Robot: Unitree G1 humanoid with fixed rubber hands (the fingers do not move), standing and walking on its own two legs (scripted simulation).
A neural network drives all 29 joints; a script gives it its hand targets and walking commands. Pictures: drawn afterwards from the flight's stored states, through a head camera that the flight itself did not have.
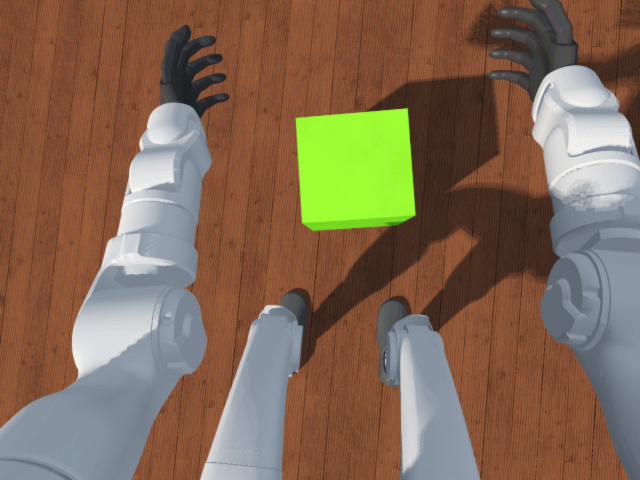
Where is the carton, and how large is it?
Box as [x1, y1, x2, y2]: [296, 108, 414, 230]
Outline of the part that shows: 407,108 296,118 302,222 313,230 398,224 414,215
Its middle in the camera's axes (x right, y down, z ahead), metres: +0.07 -0.13 +0.85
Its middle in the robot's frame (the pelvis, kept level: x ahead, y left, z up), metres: +0.51 +0.00 -0.52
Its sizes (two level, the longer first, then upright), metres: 0.210 0.200 0.250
